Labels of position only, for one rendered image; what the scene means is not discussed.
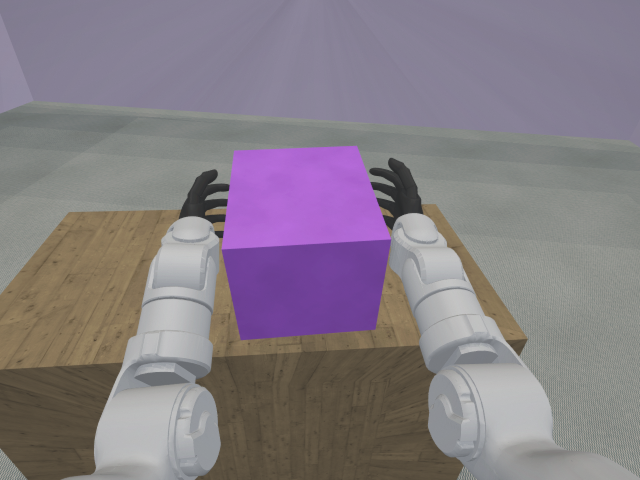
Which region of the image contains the robot right upper arm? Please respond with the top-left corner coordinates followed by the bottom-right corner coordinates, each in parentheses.
top-left (428, 363), bottom-right (640, 480)

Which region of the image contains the carton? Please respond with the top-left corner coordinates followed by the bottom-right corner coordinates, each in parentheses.
top-left (222, 146), bottom-right (391, 340)

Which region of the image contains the left robot hand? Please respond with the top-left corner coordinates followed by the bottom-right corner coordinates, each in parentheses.
top-left (178, 169), bottom-right (230, 238)

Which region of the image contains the robot left upper arm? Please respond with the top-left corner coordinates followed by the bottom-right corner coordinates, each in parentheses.
top-left (61, 383), bottom-right (221, 480)

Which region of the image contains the right robot hand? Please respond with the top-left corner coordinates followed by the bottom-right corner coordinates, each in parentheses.
top-left (369, 158), bottom-right (424, 230)

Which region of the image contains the left robot forearm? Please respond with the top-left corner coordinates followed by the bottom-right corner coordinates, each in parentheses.
top-left (94, 216), bottom-right (219, 465)

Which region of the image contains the right robot forearm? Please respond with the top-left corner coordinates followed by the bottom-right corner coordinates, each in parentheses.
top-left (389, 213), bottom-right (553, 432)

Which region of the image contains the pedestal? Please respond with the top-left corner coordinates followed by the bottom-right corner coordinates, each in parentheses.
top-left (0, 204), bottom-right (528, 480)

